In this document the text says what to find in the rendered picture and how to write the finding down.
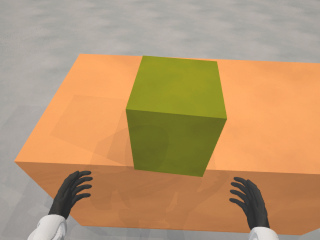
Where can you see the right robot hand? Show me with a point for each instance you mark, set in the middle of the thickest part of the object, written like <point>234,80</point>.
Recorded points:
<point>253,205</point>

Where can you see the robot left forearm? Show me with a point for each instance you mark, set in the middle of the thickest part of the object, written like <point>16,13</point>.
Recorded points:
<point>50,227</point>

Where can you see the robot right forearm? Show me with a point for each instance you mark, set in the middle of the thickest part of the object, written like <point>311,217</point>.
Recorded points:
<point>262,233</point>

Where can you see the left robot hand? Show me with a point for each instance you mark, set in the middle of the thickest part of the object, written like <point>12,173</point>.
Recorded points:
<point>66,196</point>

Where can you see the carton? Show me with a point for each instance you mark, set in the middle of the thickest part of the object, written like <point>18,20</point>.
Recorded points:
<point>175,115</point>

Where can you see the pedestal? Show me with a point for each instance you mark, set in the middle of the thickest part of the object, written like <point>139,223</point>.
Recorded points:
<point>271,137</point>

